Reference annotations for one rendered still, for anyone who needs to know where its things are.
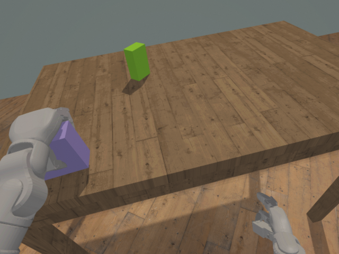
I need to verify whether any robot left hand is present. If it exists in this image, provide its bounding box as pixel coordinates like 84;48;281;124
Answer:
9;107;75;172

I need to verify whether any left robot forearm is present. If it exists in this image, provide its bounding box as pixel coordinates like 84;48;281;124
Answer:
0;139;50;254

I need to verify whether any sponge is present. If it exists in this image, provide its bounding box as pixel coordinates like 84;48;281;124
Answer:
44;121;90;180

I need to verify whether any table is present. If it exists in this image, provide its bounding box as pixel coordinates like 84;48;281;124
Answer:
0;21;339;254

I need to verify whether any right robot forearm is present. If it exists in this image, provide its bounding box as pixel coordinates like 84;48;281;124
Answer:
272;232;306;254

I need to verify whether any robot right hand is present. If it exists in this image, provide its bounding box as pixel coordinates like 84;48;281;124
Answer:
252;192;293;241

